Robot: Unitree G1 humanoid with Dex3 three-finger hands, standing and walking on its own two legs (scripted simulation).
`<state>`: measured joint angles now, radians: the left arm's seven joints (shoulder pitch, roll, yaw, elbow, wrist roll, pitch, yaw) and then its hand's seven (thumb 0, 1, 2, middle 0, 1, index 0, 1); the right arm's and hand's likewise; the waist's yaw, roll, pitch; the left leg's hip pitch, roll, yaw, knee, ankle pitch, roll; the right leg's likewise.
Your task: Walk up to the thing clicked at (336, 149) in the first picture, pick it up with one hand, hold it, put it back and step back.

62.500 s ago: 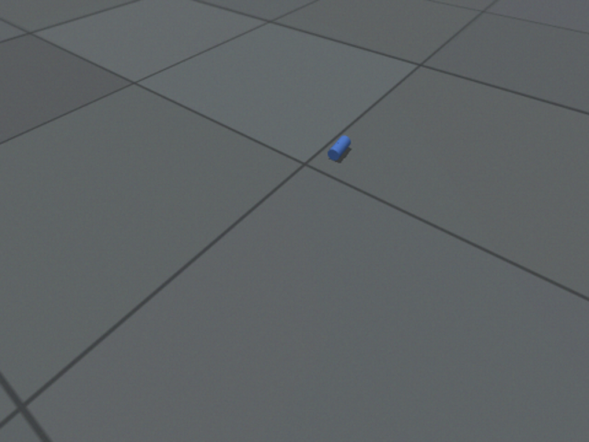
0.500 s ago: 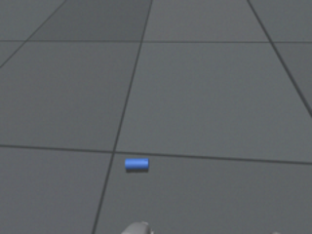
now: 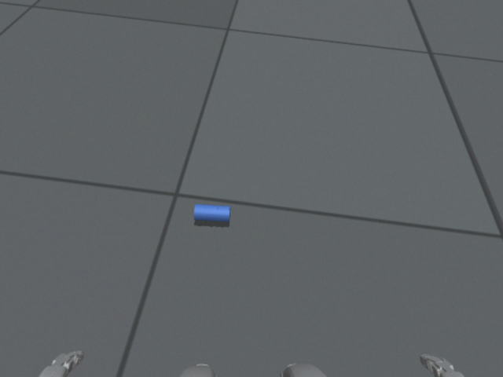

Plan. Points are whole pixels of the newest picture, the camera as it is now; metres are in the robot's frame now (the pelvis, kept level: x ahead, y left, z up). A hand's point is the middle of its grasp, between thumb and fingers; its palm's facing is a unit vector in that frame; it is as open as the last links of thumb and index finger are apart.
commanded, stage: step back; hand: left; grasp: from above
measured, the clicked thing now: (212, 212) +0.79 +0.18 -0.73
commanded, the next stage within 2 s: stand in 1.94 s
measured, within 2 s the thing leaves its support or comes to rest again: neither
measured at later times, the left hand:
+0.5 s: hand out of the picture -0.04 +0.25 -0.15, palm faces +0.05 -0.91 -0.41, open 7.3 cm
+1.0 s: hand out of the picture -0.26 +0.20 -0.13, palm faces +0.03 -0.90 -0.43, open 7.3 cm
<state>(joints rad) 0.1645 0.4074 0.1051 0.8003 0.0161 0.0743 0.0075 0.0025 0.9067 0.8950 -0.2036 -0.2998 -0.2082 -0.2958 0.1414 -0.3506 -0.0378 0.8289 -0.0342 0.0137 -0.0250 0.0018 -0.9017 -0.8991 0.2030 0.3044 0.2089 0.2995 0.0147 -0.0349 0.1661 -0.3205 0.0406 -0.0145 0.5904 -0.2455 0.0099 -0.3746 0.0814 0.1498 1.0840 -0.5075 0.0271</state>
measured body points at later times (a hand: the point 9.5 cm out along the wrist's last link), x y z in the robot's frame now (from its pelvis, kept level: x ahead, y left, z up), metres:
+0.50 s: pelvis -0.17 -0.03 -0.02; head -0.11 -0.01 +0.43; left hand -0.05 +0.30 -0.13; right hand -0.09 -0.33 -0.13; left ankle -0.18 +0.08 -0.73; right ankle -0.07 -0.15 -0.73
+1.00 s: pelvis -0.30 -0.07 +0.00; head -0.29 -0.10 +0.45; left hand -0.26 +0.25 -0.11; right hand -0.22 -0.39 -0.13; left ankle -0.29 +0.08 -0.69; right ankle -0.32 -0.19 -0.73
